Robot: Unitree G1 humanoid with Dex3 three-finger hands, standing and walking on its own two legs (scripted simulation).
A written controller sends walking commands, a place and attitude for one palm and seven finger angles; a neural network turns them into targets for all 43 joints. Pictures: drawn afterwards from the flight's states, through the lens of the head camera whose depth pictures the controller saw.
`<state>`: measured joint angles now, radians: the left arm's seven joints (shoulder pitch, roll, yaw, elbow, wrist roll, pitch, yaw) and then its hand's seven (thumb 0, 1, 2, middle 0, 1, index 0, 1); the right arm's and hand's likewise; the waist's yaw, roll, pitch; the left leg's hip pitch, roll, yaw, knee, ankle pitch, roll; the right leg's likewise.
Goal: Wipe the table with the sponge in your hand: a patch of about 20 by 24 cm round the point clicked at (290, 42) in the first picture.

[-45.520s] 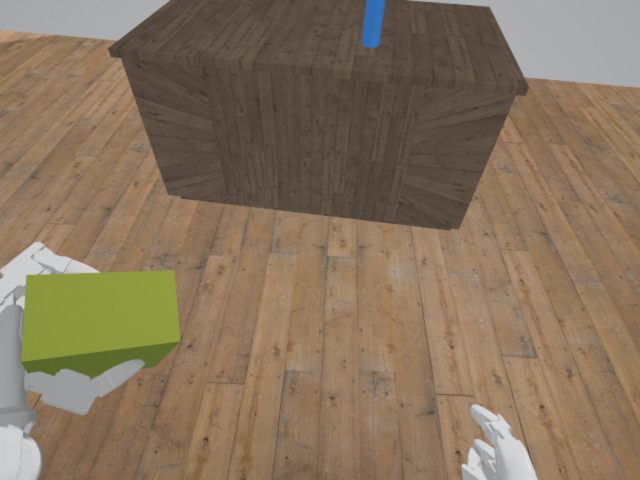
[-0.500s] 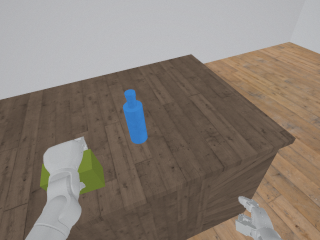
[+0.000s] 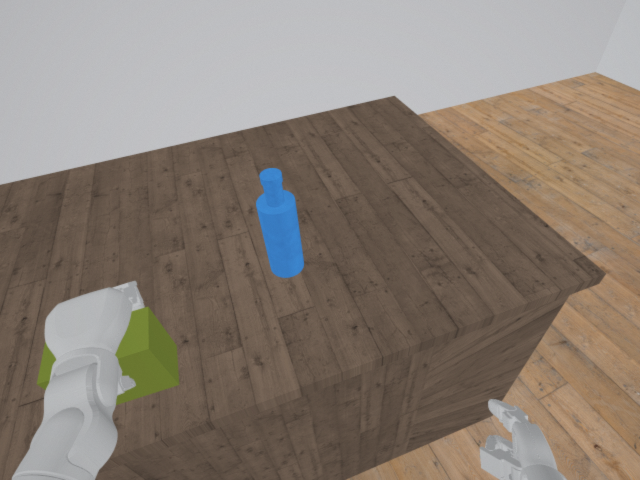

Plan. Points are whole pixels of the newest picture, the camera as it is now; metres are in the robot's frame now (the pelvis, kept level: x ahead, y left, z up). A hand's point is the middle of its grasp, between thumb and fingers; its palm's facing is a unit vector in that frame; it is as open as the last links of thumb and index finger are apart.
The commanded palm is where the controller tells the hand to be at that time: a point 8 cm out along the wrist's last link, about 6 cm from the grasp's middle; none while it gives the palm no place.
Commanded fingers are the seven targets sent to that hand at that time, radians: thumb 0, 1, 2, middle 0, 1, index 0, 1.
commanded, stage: wipe forward along the middle lane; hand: left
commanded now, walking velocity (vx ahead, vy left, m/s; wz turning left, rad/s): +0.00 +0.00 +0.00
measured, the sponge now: (121, 367) +0.24 +0.32 +0.00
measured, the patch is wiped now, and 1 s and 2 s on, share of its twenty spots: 1.00 1.00 1.00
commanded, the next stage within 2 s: slide back across to the first lane in 1.62 s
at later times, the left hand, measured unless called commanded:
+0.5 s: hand (104, 320) +0.28 +0.34 +0.05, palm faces -0.07 -0.01 -1.00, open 10.2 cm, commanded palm +0.26 +0.34 +0.07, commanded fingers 0.00 0.10 1.30 -1.20 -1.60 -1.20 -1.60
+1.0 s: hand (101, 295) +0.32 +0.37 +0.05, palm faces -0.10 +0.01 -1.00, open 10.2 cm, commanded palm +0.31 +0.36 +0.07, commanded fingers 0.00 0.10 1.30 -1.20 -1.60 -1.20 -1.60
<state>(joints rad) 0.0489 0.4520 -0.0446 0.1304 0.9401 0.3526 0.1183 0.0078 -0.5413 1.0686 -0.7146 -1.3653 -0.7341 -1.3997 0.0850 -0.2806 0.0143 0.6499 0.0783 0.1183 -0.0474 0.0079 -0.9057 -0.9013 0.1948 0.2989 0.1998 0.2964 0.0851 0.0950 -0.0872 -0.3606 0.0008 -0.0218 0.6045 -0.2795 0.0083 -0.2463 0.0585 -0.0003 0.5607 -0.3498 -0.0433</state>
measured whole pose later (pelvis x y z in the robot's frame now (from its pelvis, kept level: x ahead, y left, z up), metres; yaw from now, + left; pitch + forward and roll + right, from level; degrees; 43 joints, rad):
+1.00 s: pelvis -0.03 +0.01 -0.02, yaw +1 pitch +9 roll -3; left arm -0.50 0.59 0.04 0.82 1.01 0.13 0.13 0.00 -0.61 1.10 -0.77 -1.35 -0.78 -1.40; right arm 0.24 -0.30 -0.01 0.68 0.09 0.18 -0.05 0.00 -0.91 -0.90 0.20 0.30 0.20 0.30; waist 0.01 0.09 -0.12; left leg -0.62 0.01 -0.05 0.74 -0.27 0.02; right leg -0.50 0.07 -0.03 0.68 -0.34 -0.04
